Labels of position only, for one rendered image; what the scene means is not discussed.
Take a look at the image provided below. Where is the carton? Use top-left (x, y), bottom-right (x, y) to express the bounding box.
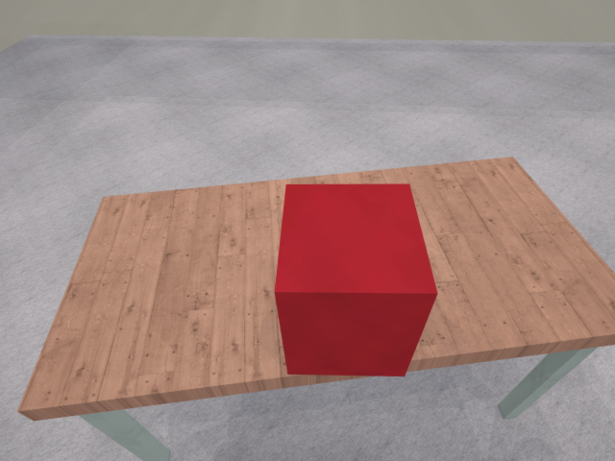
top-left (275, 183), bottom-right (438, 376)

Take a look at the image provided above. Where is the table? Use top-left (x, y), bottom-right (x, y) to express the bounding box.
top-left (17, 157), bottom-right (615, 461)

